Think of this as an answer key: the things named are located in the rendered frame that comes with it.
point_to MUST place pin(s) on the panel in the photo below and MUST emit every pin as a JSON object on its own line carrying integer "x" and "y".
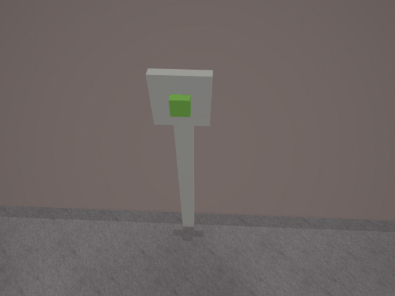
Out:
{"x": 198, "y": 84}

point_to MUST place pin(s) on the button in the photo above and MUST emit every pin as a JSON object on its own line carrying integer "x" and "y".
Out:
{"x": 180, "y": 105}

